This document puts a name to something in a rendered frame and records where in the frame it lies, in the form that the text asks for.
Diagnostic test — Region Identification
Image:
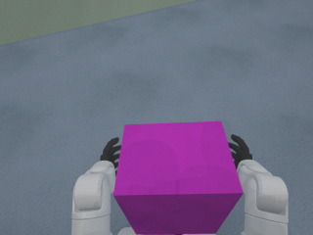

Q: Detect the robot left hand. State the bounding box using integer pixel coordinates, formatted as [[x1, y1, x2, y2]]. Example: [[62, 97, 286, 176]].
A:
[[100, 137, 121, 176]]

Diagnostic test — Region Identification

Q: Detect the robot left forearm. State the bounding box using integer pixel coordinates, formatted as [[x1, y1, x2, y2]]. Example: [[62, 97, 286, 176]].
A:
[[71, 161, 116, 235]]

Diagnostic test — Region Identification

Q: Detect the robot right forearm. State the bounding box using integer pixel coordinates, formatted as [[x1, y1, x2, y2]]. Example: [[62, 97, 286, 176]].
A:
[[237, 160, 289, 235]]

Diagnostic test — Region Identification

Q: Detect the carton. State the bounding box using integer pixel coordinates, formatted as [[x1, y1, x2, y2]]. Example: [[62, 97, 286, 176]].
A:
[[113, 121, 244, 235]]

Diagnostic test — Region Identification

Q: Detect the robot right hand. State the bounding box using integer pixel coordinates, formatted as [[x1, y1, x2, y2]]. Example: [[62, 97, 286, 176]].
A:
[[228, 134, 252, 170]]

